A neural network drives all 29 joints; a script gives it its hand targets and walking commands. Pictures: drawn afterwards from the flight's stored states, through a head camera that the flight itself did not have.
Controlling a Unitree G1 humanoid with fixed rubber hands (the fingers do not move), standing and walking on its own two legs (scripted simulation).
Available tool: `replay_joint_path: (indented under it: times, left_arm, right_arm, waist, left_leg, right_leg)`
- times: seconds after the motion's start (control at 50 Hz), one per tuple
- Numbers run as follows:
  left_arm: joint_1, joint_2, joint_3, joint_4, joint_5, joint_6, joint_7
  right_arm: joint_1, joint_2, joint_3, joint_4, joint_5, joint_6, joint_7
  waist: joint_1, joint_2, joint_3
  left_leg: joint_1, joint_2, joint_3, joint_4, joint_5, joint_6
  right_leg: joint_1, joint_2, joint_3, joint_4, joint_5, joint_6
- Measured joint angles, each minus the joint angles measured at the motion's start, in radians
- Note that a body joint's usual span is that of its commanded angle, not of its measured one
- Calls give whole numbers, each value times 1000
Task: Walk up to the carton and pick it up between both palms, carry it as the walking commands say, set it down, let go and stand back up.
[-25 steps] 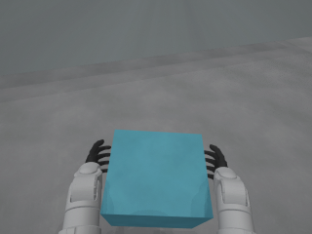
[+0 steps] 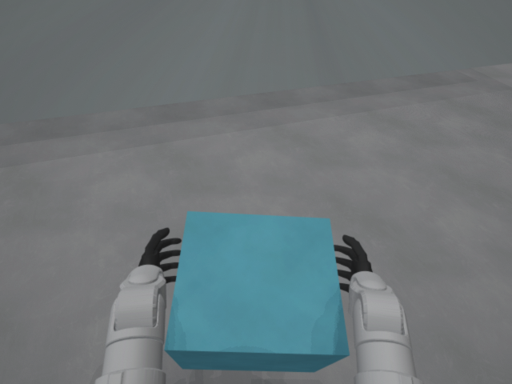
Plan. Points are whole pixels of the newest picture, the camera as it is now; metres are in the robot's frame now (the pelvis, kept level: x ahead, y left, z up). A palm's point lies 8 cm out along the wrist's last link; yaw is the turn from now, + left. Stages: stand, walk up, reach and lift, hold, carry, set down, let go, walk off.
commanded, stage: hold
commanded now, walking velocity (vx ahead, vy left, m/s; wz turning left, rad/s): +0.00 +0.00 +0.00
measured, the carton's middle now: (254, 296) +0.30 +0.00 -0.04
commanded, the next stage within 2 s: carry in 0.32 s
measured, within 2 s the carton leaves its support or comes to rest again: neither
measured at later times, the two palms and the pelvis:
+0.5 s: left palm (157, 262) +0.30 +0.16 +0.05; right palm (356, 269) +0.30 -0.16 +0.05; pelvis +0.02 +0.00 -0.01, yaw -1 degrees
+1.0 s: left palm (234, 169) +0.54 +0.05 +0.06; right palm (386, 193) +0.48 -0.27 +0.06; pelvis +0.23 -0.06 -0.01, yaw -11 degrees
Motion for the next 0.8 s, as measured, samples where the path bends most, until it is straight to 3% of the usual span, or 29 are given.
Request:
replay_joint_path:
  times: [0.3,0.38,0.44,0.52,0.54,0.62,0.7,0.8]
  left_arm:
    - [1,0,-2,0,1,-3,2]
    - [10,11,-19,-3,-14,3,20]
    - [23,22,-40,-27,-57,26,64]
    - [13,12,-86,-82,-121,89,174]
    - [8,7,-97,-89,-131,108,194]
    - [-6,33,-104,-160,-166,209,215]
    - [-16,74,-73,-237,-204,302,189]
    - [-44,44,-72,-331,-206,373,183]
  right_arm:
    - [2,0,0,1,1,-2,1]
    - [13,-2,22,-18,12,16,-12]
    - [31,-6,52,-58,30,48,-30]
    - [40,-21,80,-123,70,107,-86]
    - [39,-28,83,-130,86,125,-115]
    - [-4,-35,94,-163,144,215,-150]
    - [-6,-2,136,-247,163,303,-213]
    - [8,-1,123,-418,169,408,-222]
  waist:
    - [2,-2,2]
    - [13,-7,-66]
    - [17,-1,-105]
    - [19,3,-133]
    - [18,1,-139]
    - [5,-22,-156]
    - [1,15,-166]
    - [-9,56,-118]
  left_leg:
    - [4,-3,6,-4,1,5]
    - [-95,-4,23,76,-40,5]
    - [-154,16,43,156,-127,4]
    - [-212,51,83,263,-247,-5]
    - [-212,60,99,266,-255,-7]
    - [-173,64,175,195,-151,-15]
    - [-133,113,224,151,-209,-25]
    - [-68,187,252,173,-283,-70]
  right_leg:
    - [4,-4,5,-7,3,5]
    - [-119,-26,-43,116,-102,5]
    - [-171,-28,-72,178,-178,-6]
    - [-189,-29,-96,184,-108,-5]
    - [-187,-31,-98,188,-117,-3]
    - [-224,-56,-81,277,-197,-13]
    - [-363,-48,-186,439,-284,-17]
    - [-366,-4,-303,202,-104,-38]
